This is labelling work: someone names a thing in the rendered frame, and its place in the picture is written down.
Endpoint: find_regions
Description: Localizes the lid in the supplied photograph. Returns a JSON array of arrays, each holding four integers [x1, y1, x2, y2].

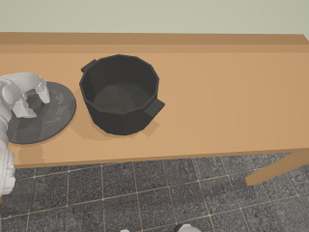
[[6, 81, 76, 145]]

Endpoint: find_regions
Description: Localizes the robot right shin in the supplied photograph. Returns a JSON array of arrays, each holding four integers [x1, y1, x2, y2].
[[179, 224, 191, 231]]

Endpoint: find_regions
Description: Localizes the pot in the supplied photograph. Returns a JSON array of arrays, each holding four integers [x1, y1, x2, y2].
[[79, 54, 165, 136]]

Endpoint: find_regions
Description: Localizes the knob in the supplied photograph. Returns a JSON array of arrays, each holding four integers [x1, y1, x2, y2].
[[26, 97, 44, 114]]

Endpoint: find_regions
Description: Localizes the robot left hand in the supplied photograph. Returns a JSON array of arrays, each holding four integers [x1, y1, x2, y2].
[[0, 72, 50, 118]]

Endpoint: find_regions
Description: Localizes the left robot forearm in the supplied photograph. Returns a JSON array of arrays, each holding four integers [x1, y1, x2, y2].
[[0, 77, 22, 150]]

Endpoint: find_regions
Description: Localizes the table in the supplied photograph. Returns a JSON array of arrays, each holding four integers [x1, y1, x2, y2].
[[0, 32, 309, 204]]

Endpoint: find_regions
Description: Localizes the robot left upper arm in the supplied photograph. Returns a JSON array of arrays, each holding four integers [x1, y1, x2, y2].
[[0, 149, 15, 232]]

